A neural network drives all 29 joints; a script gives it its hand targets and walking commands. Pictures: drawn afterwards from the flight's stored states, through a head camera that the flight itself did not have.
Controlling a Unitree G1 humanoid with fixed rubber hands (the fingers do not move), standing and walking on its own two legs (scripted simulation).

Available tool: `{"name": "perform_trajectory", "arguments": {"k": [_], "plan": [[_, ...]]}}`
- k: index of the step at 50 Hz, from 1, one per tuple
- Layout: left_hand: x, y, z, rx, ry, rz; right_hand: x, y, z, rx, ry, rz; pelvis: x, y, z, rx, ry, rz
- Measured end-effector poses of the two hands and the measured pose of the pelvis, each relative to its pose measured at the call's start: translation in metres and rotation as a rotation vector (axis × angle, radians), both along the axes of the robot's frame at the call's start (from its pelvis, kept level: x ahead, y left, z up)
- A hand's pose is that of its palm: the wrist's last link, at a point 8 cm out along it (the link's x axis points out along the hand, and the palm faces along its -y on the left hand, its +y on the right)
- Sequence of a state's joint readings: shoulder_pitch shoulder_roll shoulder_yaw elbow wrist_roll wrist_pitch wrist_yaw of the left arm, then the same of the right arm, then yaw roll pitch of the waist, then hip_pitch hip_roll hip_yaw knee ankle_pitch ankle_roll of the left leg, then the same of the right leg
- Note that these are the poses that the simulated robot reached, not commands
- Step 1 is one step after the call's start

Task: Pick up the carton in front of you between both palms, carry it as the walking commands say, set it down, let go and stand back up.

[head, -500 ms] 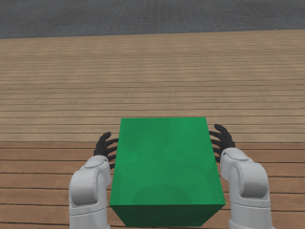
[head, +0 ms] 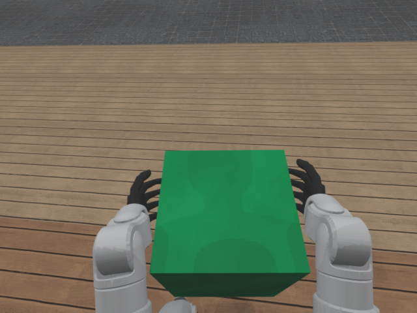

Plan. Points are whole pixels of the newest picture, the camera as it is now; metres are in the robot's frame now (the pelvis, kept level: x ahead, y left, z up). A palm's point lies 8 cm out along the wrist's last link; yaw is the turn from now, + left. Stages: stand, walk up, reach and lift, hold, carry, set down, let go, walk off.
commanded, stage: carry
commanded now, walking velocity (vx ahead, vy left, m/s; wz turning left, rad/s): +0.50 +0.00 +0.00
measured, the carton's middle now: (224, 230) +0.27 +0.01 +0.01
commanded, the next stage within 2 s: none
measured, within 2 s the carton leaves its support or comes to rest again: neither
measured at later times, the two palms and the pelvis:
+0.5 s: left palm (170, 95) +0.63 +0.15 +0.07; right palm (281, 90) +0.62 -0.14 +0.08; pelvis +0.35 +0.02 +0.00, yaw -3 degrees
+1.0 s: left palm (196, 21) +1.07 +0.11 +0.10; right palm (276, 15) +1.08 -0.19 +0.10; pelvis +0.68 -0.04 -0.02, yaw -1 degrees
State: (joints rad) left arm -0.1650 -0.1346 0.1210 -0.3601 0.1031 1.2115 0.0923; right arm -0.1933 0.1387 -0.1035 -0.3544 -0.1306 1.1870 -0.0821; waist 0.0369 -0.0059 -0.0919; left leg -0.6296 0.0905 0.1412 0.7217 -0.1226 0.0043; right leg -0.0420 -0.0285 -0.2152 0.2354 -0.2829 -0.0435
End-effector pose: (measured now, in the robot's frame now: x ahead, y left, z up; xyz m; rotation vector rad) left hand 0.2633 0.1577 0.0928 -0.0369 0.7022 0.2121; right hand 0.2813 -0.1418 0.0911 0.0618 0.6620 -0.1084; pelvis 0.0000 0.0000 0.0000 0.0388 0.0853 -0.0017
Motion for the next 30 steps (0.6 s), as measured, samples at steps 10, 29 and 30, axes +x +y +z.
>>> {"name": "perform_trajectory", "arguments": {"k": [10,29,30], "plan": [[0.166,0.008,-0.051,-0.033,0.060,-0.094,0.139,0.007,-0.040,-0.045,0.060,-0.084,0.159,0.030,-0.031,-0.006,-0.030,-0.057],[0.448,-0.013,-0.008,0.010,-0.064,-0.098,0.425,-0.013,-0.001,-0.036,-0.063,-0.067,0.411,0.004,-0.017,-0.041,-0.036,-0.035],[0.470,-0.016,-0.005,0.024,-0.077,-0.098,0.449,-0.017,0.000,-0.040,-0.077,-0.054,0.426,-0.001,-0.023,-0.038,-0.042,-0.028]]}}
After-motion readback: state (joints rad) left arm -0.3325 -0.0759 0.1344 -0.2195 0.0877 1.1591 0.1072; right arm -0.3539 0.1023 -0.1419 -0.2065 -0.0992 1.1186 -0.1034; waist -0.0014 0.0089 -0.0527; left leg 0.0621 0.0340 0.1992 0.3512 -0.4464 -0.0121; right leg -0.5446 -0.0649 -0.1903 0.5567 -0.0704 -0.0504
